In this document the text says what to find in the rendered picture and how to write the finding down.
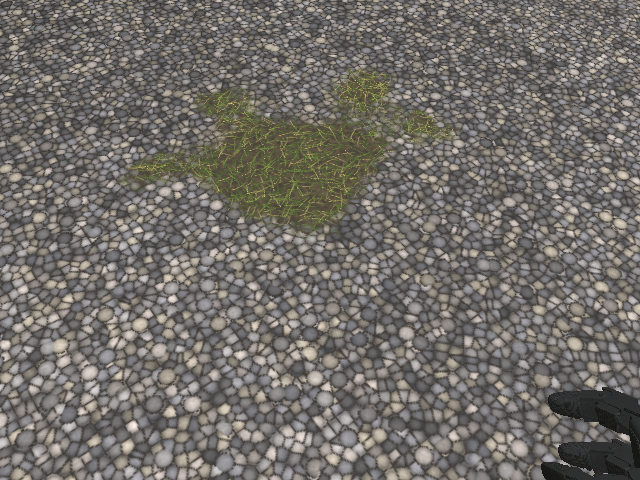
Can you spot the right robot hand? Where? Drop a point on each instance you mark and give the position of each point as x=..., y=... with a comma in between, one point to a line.
x=612, y=409

